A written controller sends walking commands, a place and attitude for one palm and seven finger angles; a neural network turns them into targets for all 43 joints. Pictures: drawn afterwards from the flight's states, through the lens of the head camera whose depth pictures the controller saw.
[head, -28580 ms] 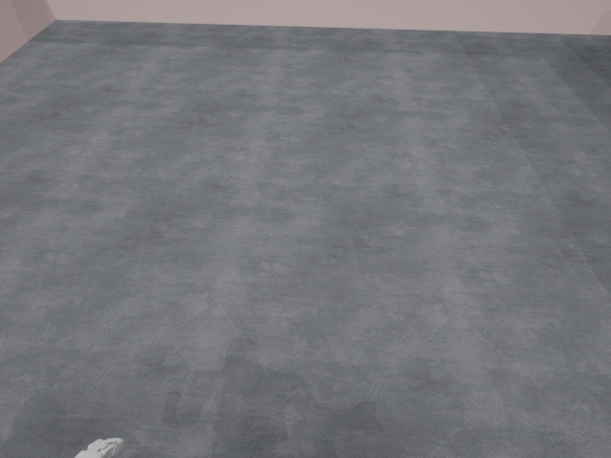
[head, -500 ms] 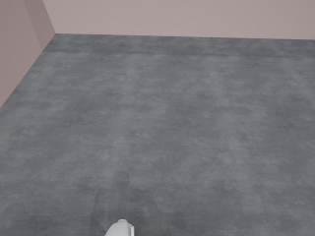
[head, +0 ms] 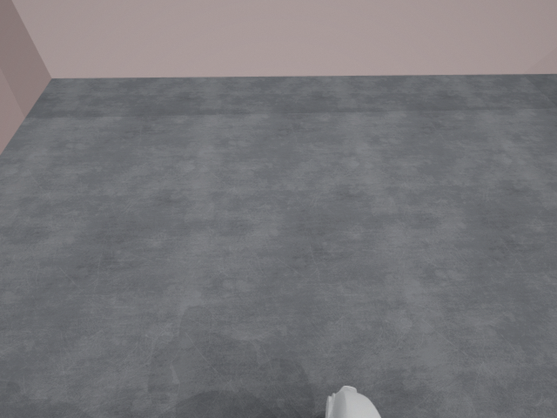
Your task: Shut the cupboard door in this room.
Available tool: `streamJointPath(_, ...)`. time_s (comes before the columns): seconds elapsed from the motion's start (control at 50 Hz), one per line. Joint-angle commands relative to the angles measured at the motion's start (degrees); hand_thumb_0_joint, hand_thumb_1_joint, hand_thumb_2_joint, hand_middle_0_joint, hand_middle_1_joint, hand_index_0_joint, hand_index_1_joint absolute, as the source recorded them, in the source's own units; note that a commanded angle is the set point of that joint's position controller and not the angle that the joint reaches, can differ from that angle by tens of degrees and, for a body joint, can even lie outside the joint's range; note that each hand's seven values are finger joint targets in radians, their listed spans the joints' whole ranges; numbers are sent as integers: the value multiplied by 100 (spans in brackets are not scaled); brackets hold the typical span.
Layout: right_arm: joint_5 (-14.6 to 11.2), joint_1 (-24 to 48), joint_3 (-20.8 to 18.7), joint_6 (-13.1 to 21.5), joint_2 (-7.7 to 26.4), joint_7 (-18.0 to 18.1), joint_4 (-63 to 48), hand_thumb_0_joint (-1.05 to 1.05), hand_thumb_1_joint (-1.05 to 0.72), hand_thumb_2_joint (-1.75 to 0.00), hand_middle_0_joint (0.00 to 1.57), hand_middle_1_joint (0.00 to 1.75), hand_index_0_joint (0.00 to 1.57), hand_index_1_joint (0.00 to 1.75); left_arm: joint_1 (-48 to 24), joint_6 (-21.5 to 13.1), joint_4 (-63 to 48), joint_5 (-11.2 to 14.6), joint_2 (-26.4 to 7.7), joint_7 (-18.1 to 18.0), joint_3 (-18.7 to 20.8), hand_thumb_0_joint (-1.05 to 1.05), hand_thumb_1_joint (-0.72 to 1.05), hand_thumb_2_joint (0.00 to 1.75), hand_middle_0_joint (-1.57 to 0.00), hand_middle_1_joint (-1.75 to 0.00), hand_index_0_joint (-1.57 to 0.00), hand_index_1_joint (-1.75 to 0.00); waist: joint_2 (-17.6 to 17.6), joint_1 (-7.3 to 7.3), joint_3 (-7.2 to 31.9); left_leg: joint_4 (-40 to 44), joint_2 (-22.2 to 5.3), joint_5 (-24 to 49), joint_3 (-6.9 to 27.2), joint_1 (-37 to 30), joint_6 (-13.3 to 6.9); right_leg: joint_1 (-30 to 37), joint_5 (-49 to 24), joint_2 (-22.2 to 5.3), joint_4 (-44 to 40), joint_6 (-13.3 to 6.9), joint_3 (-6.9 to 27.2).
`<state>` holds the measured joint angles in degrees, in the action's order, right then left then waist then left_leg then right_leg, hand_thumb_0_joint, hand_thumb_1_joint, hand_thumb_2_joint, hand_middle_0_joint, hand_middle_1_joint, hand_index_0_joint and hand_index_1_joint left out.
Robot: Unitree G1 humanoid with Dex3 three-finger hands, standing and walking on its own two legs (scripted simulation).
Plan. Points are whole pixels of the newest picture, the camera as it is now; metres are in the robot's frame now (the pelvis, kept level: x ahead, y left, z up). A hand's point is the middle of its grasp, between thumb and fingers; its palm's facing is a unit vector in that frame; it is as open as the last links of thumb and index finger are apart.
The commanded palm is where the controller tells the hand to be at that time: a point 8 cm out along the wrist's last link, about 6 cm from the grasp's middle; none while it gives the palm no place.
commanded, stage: walk around to get in front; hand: left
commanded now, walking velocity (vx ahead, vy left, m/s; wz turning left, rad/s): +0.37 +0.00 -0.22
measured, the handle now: out of the picture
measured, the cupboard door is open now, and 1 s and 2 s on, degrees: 82 82 82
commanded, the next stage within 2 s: walk to a spot facing it in 0.06 s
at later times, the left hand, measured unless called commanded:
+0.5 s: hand (208, 366) +0.23 +0.13 -0.17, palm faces +0.12 -0.97 -0.22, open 7.2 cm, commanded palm none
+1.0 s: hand (161, 365) +0.23 +0.22 -0.17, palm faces +0.39 -0.88 -0.26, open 7.4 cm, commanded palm none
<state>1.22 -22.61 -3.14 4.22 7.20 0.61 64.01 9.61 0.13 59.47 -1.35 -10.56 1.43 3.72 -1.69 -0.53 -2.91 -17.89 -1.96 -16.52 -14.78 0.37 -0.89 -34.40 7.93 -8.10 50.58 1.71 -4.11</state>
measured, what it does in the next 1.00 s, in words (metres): walks ahead, turning left: right foot, then left foot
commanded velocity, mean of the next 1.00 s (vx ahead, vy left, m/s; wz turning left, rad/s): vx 0.04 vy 0.00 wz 0.50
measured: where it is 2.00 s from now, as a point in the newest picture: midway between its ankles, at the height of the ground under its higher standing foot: outside the picture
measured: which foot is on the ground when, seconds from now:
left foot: down 0.00-0.14, up 0.16-0.64, down 0.66-1.00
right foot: up 0.00-0.12, down 0.14-0.66, up 0.68-1.00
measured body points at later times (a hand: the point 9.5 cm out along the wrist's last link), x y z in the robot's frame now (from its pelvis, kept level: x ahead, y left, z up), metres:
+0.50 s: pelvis +0.17 -0.06 +0.00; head +0.19 -0.06 +0.44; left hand +0.23 +0.19 -0.15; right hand +0.25 -0.29 -0.16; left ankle +0.22 +0.08 -0.69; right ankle +0.18 -0.14 -0.74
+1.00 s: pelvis +0.21 -0.03 -0.01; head +0.25 +0.00 +0.44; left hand +0.21 +0.26 -0.15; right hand +0.37 -0.22 -0.15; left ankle +0.22 +0.08 -0.74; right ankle +0.25 -0.19 -0.69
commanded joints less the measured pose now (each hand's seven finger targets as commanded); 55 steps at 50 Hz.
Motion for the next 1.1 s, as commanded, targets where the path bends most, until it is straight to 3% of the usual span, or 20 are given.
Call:
streamJointPath(0.0,44,-500,-150,65,810,33,-49,0,-90,-90,20,30,20,30,-672,-163,-550,-3,-36,26,-34,0,90,90,-20,-30,-20,-30,818,-223,-532,530,-1666,2316,621,-20,-574,-13,121,165,-1049,-171,-237)
streamJointPath(0.06,39,-411,-152,21,892,56,10,0,-90,-90,20,30,20,30,-262,-222,-450,-16,-150,5,1,0,90,90,-20,-30,-20,-30,830,40,-267,-210,-1666,3673,435,-131,-470,954,422,502,-1555,-400,-463)
streamJointPath(0.1,-23,-227,-154,16,977,23,-11,0,-90,-90,20,30,20,30,1283,-344,41,-50,-525,-46,97,0,90,90,-20,-30,-20,-30,412,764,618,-2146,-1301,4053,138,400,-157,3079,-181,671,-2225,-562,-508)
streamJointPath(0.12,-98,-284,-105,30,666,-37,-130,0,-90,-90,20,30,20,30,2078,-424,285,-76,-1127,-131,256,0,90,90,-20,-30,-20,-30,-766,1025,1298,-3846,-771,1965,-63,1870,81,4605,-831,-655,-2318,-940,1061)
streamJointPath(0.14,-135,-207,-49,8,465,-12,-333,0,-90,-90,20,30,20,30,2334,-424,398,46,-1508,-168,291,0,90,90,-20,-30,-20,-30,-1165,842,1459,-5456,14,-1714,447,3075,265,5139,-2831,-1789,-2690,-1608,2794)
streamJointPath(0.16,-159,-66,-61,-61,513,12,-297,0,-90,-90,20,30,20,30,1885,-430,299,95,-1516,-201,300,0,90,90,-20,-30,-20,-30,-989,749,1587,-5998,-242,-1559,1328,3085,170,4601,-2671,-1884,-2847,-1612,2600)
streamJointPath(0.2,-92,252,-86,-169,450,8,-258,0,-90,-90,20,30,20,30,844,-420,24,98,-881,-240,112,0,90,90,-20,-30,-20,-30,-115,375,446,-5958,-582,-654,1598,3162,133,3038,-1704,-1519,-3201,-1194,1592)
streamJointPath(0.24,-33,-54,-26,-307,240,-1,-92,0,-90,-90,20,30,20,30,509,-492,-34,56,-496,-257,-40,0,90,90,-20,-30,-20,-30,-235,41,280,-5413,-603,-200,1553,2735,203,2221,-2111,-1148,-3359,-829,621)
streamJointPath(0.28,-31,-230,-35,-436,213,-8,-67,0,-90,-90,20,30,20,30,342,-498,-126,26,-346,-269,-59,0,90,90,-20,-30,-20,-30,-514,-130,312,-4957,-566,-150,1449,2619,322,2002,-2282,-1021,-3407,-793,41)
streamJointPath(0.36,-36,218,-47,-566,334,-77,-376,0,-90,-90,20,30,20,30,116,-414,-305,49,-496,-286,-51,0,90,90,-20,-30,-20,-30,-551,-183,130,-4536,-548,89,1279,2796,451,1916,-1929,-1077,-3561,-861,-345)
streamJointPath(0.54,-24,1510,-65,-558,686,-217,-1192,0,-90,-90,20,30,20,30,343,-180,-457,-7,-1095,-302,159,0,90,90,-20,-30,-20,-30,-502,200,177,-2600,-427,-328,861,2619,330,2872,-1669,-1482,-2858,-875,-566)
streamJointPath(0.6,16,1105,-132,-517,991,-209,-1252,0,-90,-90,20,30,20,30,373,-110,-506,20,-1186,-275,205,0,90,90,-20,-30,-20,-30,-95,-46,563,-1328,-264,445,801,1498,213,2746,-1654,-1313,-1561,-488,-892)
streamJointPath(0.62,53,665,-250,-462,1422,-187,-1225,0,-90,-90,20,30,20,30,419,-81,-629,64,-1064,-247,211,0,90,90,-20,-30,-20,-30,985,-272,946,-758,-851,2179,1709,453,-149,1858,-657,-835,-390,-87,-1126)
streamJointPath(0.64,34,308,-378,-446,2045,-143,-1226,0,-90,-90,20,30,20,30,264,-62,-942,110,-699,-212,90,0,90,90,-20,-30,-20,-30,2480,-428,979,-457,-2310,4829,3580,-233,-1027,348,3067,28,1023,363,-1026)
streamJointPath(0.66,-22,72,-369,-483,2036,-68,-1051,0,-90,-90,20,30,20,30,-79,39,-1060,34,-781,-288,57,0,90,90,-20,-30,-20,-30,1880,-547,1282,-452,-2380,4533,3731,-140,-1271,244,3307,130,1562,293,-93)
streamJointPath(0.72,4,992,-283,-459,1673,11,-1356,0,-90,-90,20,30,20,30,-163,50,-926,44,-750,-228,129,0,90,90,-20,-30,-20,-30,972,-164,837,-378,-1613,2805,3021,552,-960,74,2022,105,1806,305,316)
streamJointPath(0.76,-10,1230,-254,-422,1589,1,-1456,0,-90,-90,20,30,20,30,115,92,-824,42,-735,-200,141,0,90,90,-20,-30,-20,-30,853,-22,823,-229,-1282,2421,2652,769,-802,317,1569,139,1611,338,317)
streamJointPath(0.98,25,1030,-421,-542,1729,-57,-1440,0,-90,-90,20,30,20,30,-259,123,-1239,93,-729,-255,94,0,90,90,-20,-30,-20,-30,1061,-176,744,-280,-1050,1949,3515,909,-946,871,1854,492,-225,355,375)
streamJointPath(1.04,20,1261,-454,-595,1741,-75,-1536,0,-90,-90,20,30,20,30,125,89,-1215,129,-770,-270,89,0,90,90,-20,-30,-20,-30,1137,-5,806,-498,-814,1977,3669,1419,-799,1799,1541,703,-1375,271,251)
streamJointPath(1.08,-43,1427,-448,-619,1519,-100,-1623,0,-90,-90,20,30,20,30,654,17,-1120,102,-1002,-303,152,0,90,90,-20,-30,-20,-30,544,278,895,-1103,-345,948,3413,2410,-353,3155,658,394,-2989,141,427)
